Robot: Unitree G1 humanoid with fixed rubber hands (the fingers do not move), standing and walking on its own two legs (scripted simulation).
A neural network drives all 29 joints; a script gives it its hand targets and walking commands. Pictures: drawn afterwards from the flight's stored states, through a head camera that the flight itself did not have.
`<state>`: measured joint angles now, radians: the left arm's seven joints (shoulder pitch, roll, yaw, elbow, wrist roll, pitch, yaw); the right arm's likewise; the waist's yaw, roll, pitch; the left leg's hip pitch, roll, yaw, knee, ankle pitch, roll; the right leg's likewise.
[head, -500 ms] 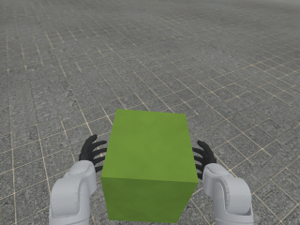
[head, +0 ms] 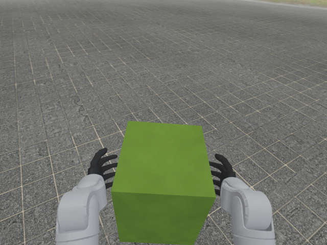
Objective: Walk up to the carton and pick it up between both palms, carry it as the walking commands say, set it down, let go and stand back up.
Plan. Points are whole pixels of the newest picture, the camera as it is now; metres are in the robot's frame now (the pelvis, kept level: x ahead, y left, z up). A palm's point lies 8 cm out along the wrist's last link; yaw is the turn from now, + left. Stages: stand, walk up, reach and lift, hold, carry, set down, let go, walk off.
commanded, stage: carry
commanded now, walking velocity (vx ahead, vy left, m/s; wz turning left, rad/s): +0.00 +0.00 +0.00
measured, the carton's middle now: (160, 183) +0.31 +0.00 +0.01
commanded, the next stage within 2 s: none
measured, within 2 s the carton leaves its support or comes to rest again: neither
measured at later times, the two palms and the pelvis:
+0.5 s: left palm (83, 195) +0.24 +0.17 +0.09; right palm (219, 195) +0.23 -0.12 +0.08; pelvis -0.02 +0.02 +0.00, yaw +0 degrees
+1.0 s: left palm (70, 209) +0.21 +0.19 +0.07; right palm (206, 197) +0.23 -0.10 +0.07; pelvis -0.04 +0.02 -0.01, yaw +4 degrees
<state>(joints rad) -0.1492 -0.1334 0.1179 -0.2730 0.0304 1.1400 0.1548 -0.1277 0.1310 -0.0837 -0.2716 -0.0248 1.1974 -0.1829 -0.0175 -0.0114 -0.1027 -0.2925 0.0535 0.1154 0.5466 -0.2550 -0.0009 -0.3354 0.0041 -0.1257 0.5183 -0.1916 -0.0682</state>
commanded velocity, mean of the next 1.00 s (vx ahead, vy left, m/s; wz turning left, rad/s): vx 0.00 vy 0.00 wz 0.10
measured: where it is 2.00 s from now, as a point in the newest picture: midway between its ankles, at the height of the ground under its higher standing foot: outside the picture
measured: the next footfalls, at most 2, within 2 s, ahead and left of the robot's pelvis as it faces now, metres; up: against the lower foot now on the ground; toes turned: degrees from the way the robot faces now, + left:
none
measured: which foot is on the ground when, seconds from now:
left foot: down 0.00-1.00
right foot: down 0.00-1.00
